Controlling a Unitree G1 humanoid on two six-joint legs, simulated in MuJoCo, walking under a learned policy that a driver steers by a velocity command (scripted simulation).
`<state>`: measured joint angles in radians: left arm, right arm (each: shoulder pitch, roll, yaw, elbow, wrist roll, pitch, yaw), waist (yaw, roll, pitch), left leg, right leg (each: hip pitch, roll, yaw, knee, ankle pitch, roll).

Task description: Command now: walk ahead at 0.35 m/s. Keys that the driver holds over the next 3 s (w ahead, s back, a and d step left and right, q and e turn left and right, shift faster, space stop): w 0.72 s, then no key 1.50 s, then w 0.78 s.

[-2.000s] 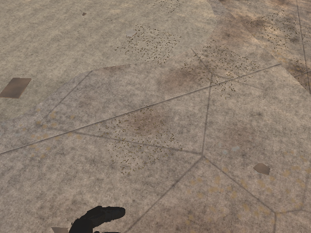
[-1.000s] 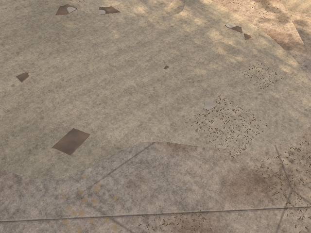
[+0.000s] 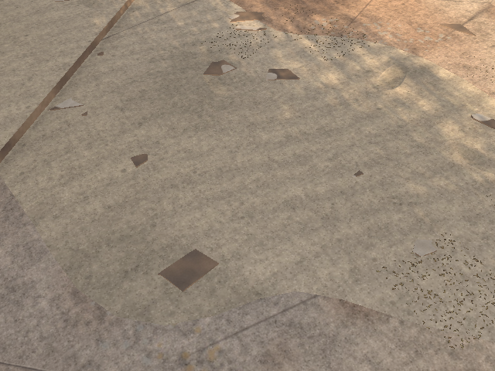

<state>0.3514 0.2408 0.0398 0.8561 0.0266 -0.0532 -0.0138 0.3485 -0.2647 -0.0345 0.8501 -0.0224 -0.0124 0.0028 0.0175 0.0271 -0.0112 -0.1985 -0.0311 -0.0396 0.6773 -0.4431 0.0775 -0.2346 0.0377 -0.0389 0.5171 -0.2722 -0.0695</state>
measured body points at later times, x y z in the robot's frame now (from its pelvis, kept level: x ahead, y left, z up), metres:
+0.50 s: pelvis +0.23 +0.05 -0.01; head +0.26 +0.06 +0.44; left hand +0.20 +0.30 -0.16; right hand +0.40 -0.20 -0.11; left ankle +0.31 +0.12 -0.74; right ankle +0.06 -0.08 -0.66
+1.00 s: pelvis +0.48 +0.04 -0.01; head +0.52 +0.03 +0.44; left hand +0.64 +0.26 -0.14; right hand +0.43 -0.19 -0.16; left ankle +0.33 +0.12 -0.69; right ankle +0.59 -0.03 -0.74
